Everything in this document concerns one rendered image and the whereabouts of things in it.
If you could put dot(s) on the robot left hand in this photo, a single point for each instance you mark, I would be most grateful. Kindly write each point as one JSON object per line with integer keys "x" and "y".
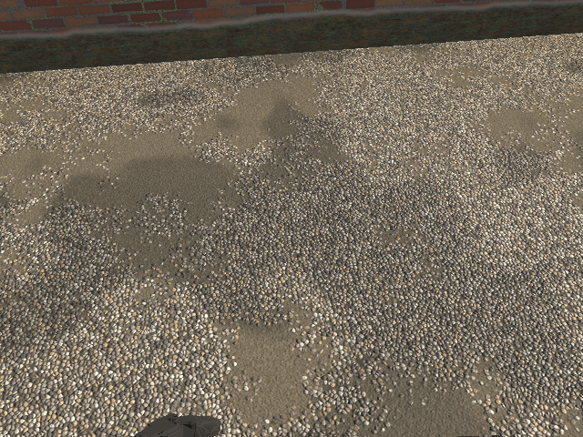
{"x": 182, "y": 426}

